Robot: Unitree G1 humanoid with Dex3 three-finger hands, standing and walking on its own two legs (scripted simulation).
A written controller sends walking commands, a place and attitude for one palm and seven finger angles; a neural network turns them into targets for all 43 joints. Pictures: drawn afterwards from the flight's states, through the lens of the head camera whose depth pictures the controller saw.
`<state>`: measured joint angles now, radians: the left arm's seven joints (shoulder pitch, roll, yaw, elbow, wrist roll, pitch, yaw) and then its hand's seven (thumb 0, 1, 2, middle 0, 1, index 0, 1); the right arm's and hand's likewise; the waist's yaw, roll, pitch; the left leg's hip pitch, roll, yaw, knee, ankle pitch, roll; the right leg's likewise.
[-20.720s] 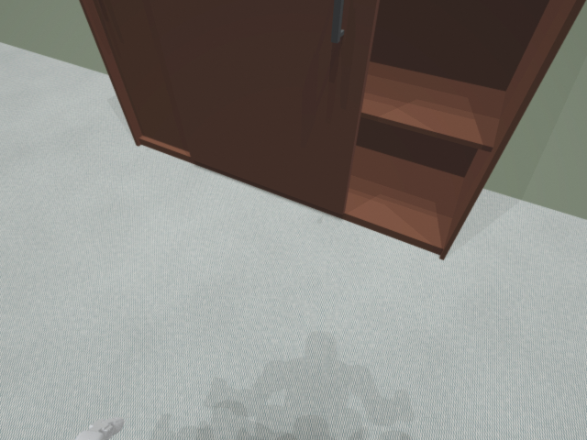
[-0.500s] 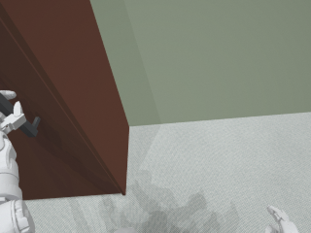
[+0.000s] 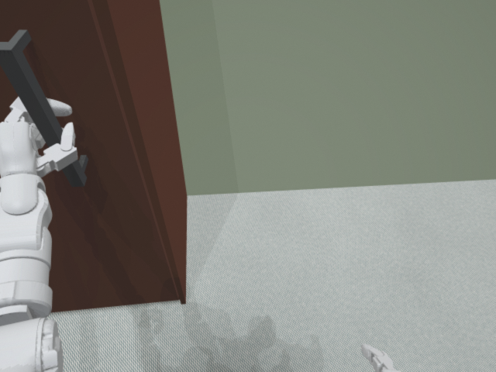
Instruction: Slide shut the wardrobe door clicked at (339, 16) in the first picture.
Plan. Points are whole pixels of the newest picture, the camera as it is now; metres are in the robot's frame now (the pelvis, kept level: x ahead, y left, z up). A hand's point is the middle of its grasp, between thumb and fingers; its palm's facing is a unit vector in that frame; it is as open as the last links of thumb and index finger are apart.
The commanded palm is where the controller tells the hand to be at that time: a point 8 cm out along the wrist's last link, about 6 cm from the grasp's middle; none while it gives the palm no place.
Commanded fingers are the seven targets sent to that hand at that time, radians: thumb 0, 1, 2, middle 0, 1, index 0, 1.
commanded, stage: stop walking and hold the door there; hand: left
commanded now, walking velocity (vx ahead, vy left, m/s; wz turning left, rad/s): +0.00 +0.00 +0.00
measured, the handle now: (54, 119) +0.43 +0.33 +0.17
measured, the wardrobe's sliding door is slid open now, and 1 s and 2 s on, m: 0.00 0.00 0.00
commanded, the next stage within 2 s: loosen the grip on the handle in 1.64 s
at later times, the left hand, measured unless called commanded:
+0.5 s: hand (70, 146) +0.39 +0.30 +0.15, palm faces +0.47 -0.85 -0.23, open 5.6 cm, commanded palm +0.35 +0.34 +0.14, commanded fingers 0.00 0.90 0.90 -0.45 -1.40 -0.45 -1.40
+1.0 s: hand (68, 147) +0.39 +0.30 +0.15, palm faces +0.25 -0.96 -0.15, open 5.5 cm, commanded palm +0.36 +0.34 +0.14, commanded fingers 0.00 0.90 0.90 -0.45 -1.40 -0.45 -1.40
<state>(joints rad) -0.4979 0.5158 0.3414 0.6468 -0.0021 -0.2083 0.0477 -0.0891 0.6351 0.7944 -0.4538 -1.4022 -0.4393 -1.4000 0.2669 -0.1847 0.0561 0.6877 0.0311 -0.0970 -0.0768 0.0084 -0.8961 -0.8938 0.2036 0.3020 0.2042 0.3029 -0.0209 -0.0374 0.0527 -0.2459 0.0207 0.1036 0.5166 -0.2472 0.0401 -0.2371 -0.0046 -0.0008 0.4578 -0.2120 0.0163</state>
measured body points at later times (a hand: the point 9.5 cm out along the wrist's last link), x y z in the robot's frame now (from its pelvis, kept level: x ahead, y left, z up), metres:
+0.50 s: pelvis +0.00 -0.01 +0.00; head +0.01 -0.01 +0.45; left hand +0.36 +0.34 +0.16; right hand +0.11 -0.29 -0.10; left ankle +0.02 +0.09 -0.73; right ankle +0.03 -0.13 -0.74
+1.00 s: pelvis -0.02 +0.09 +0.00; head +0.04 +0.10 +0.44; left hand +0.37 +0.35 +0.16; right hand +0.13 -0.10 -0.13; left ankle -0.01 +0.21 -0.74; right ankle +0.02 +0.00 -0.72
